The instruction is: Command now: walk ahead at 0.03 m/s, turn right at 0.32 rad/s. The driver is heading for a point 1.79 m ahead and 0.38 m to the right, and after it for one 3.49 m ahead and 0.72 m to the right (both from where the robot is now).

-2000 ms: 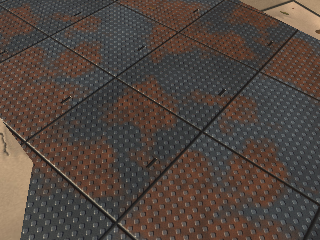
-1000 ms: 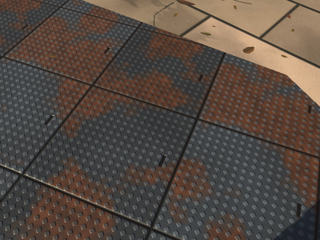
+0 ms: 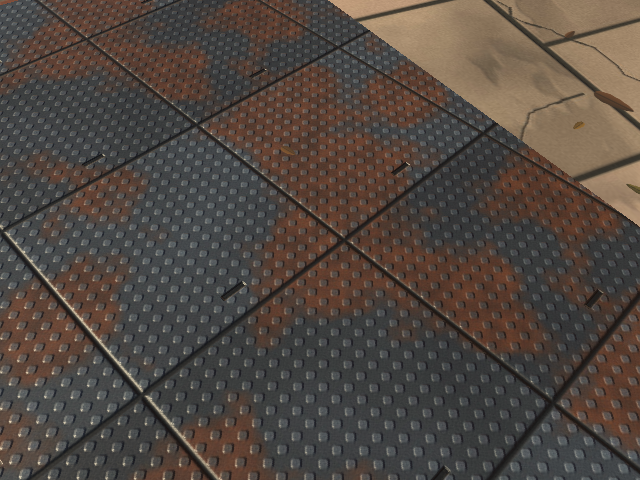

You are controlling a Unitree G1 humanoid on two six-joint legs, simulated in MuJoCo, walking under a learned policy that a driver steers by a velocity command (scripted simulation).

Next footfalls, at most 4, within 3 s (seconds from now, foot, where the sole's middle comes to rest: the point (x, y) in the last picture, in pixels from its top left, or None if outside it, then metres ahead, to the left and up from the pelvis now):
0.20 right None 0.00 -0.11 -0.78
0.74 left None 0.06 0.07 -0.78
1.14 right None -0.05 -0.10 -0.78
1.62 left None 0.10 0.12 -0.78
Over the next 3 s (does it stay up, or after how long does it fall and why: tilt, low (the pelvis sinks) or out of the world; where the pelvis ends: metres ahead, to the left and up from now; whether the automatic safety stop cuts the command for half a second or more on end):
stays up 0.75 -0.02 0.00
